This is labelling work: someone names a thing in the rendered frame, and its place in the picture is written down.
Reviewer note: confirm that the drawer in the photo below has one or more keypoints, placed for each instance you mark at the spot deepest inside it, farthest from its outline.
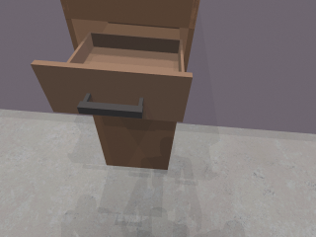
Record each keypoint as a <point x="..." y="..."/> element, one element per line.
<point x="120" y="69"/>

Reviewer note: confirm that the handle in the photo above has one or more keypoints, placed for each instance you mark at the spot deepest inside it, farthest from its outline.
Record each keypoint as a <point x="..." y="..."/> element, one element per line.
<point x="110" y="110"/>

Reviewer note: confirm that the cabinet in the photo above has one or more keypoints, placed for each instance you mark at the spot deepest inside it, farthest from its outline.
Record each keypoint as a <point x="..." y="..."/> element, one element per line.
<point x="134" y="142"/>

